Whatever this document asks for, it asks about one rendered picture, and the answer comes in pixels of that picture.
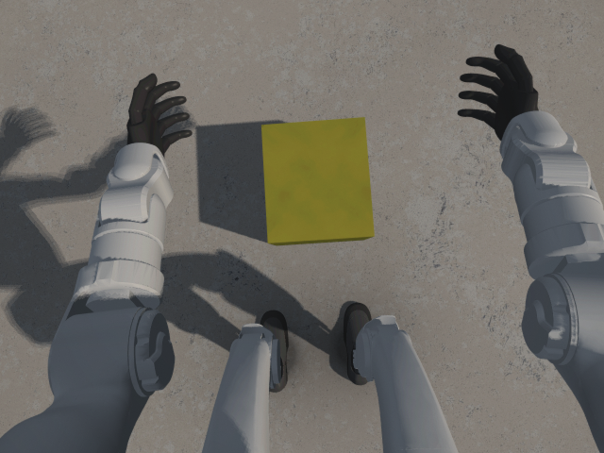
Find left robot hand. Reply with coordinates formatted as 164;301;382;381
126;74;193;156

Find left robot upper arm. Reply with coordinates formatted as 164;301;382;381
0;307;175;453

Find left robot forearm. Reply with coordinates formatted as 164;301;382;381
48;143;174;394

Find carton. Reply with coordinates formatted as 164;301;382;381
261;117;375;245

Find right robot hand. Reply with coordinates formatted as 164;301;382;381
458;44;538;141

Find right robot forearm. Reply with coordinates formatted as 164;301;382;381
500;110;604;280

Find right robot thigh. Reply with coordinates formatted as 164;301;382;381
359;326;459;453

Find robot left foot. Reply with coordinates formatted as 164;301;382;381
260;310;289;393

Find right robot upper arm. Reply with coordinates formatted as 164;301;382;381
521;273;604;453

